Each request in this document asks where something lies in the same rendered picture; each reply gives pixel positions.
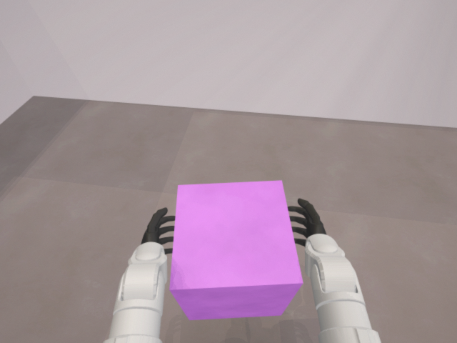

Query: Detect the left robot hand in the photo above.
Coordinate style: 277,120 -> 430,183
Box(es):
141,207 -> 176,254

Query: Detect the robot right forearm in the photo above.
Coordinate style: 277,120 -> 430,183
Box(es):
305,234 -> 381,343

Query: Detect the robot left forearm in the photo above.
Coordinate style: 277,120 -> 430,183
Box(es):
103,242 -> 167,343

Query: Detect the right robot hand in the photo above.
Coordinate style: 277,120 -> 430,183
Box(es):
288,199 -> 327,246

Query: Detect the carton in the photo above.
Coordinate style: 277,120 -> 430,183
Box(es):
169,180 -> 303,320

